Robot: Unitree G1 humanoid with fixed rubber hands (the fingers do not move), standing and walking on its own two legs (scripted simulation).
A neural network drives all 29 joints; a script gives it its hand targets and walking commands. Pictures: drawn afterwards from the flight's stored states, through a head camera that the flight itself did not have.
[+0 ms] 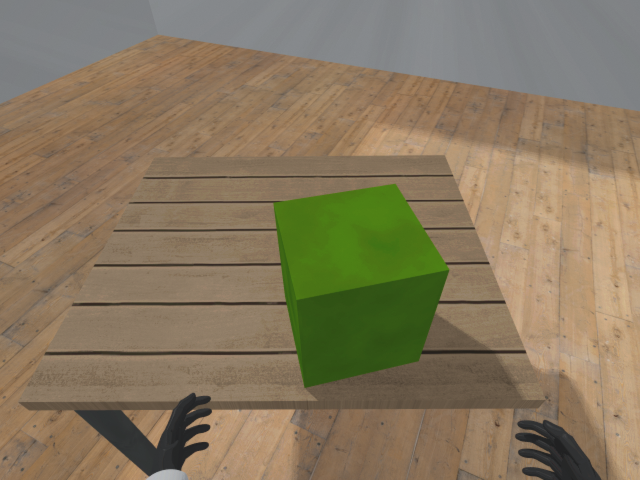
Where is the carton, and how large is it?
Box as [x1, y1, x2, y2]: [273, 184, 448, 387]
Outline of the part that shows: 395,184 273,203 285,298 304,387 416,361 419,358 448,272 448,268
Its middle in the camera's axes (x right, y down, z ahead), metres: +0.05 +0.08 +0.66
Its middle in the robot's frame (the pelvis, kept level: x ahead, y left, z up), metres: +0.46 -0.01 -0.05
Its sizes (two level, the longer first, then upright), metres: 0.210 0.200 0.250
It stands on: a table, 0.59 m high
